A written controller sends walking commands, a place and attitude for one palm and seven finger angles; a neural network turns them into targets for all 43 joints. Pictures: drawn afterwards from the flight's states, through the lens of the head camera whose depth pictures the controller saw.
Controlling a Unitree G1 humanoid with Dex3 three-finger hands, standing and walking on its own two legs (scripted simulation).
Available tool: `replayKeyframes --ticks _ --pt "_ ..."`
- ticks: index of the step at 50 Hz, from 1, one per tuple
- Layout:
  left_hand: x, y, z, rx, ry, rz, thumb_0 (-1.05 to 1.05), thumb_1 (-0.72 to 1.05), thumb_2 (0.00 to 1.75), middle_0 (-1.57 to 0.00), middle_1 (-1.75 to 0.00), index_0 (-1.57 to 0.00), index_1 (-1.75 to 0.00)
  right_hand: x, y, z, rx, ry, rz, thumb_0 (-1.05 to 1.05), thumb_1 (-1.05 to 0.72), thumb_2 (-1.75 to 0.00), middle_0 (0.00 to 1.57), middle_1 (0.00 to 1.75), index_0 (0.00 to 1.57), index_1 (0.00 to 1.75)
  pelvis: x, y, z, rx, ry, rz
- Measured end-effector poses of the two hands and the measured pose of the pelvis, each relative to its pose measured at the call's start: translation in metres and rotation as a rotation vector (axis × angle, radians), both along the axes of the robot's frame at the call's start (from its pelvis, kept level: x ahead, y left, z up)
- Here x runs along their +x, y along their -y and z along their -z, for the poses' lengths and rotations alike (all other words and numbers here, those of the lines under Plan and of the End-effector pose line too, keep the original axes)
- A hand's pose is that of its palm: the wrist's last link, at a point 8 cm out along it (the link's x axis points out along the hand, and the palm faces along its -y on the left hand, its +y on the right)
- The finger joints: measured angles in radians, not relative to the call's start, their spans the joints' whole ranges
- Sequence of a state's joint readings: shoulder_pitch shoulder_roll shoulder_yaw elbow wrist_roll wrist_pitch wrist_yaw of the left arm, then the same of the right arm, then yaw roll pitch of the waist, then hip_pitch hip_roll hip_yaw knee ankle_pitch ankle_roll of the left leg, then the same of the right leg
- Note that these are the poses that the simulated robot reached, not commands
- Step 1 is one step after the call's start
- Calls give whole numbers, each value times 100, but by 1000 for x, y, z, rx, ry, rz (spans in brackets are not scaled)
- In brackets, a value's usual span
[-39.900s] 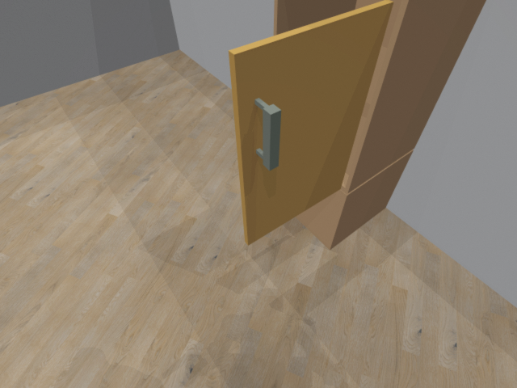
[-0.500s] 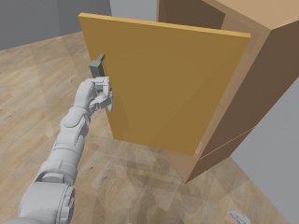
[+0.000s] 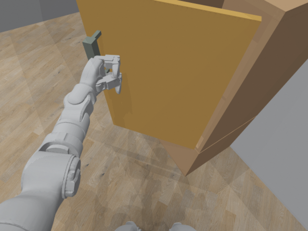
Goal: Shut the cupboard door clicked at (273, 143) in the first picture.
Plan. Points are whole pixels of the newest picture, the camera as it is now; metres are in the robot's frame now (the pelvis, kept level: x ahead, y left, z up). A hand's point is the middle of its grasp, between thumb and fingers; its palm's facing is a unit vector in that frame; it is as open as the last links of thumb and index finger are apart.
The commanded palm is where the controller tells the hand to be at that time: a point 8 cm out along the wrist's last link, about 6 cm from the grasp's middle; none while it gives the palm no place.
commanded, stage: push the door shut along its arc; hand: left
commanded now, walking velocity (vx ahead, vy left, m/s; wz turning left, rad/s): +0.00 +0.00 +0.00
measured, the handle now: (99, 58) +0.55 +0.13 +0.11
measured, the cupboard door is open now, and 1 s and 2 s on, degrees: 39 25 25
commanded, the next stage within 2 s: pull the fist back off the door in 0.64 s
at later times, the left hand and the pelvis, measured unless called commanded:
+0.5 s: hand (132, 66) +0.51 +0.04 +0.12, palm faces -0.42 -0.91 -0.01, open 2.9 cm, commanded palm +0.53 +0.07 +0.12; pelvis +0.01 -0.02 -0.01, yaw +0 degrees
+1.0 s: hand (149, 57) +0.56 -0.02 +0.11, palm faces +0.03 -1.00 -0.04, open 3.0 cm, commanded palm +0.52 +0.04 +0.12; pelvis +0.01 -0.03 -0.03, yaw -1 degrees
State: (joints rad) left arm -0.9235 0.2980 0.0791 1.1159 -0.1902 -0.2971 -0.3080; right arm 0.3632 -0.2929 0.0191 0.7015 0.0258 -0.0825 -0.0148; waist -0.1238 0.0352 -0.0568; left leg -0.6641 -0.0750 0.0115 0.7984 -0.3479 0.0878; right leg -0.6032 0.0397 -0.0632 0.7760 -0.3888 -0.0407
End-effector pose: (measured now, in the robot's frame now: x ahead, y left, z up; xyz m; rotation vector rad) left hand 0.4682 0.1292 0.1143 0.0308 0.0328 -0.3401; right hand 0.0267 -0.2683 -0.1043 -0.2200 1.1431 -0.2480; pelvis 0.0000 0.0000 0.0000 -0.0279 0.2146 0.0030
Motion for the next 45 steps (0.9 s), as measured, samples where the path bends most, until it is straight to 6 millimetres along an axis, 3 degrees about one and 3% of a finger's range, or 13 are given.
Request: replayKeyframes --ticks 10,21,38,45 --pt "30 31 -6 -37 -12 45 2 90 90 -130 -150 -130 -150 -16 8 1 0 -26 57 0 -90 -89 20 30 20 30 4 8 3 7 -34 29" --pt "45 33 -5 -17 -24 77 -2 86 93 -130 -150 -130 -150 -37 21 7 -7 -128 85 0 -90 -89 20 30 20 30 7 20 7 7 -69 22" --pt "63 59 -8 -3 -48 127 0 100 104 -130 -150 -130 -150 -28 39 17 -61 -128 40 0 -90 -89 20 30 20 30 2 29 18 7 -126 -5" --pt "70 77 -1 -120 -53 -275 -1 86 97 -130 -150 -130 -150 -29 25 22 32 -124 1 0 -90 -89 20 30 20 30 5 31 22 7 -168 8"
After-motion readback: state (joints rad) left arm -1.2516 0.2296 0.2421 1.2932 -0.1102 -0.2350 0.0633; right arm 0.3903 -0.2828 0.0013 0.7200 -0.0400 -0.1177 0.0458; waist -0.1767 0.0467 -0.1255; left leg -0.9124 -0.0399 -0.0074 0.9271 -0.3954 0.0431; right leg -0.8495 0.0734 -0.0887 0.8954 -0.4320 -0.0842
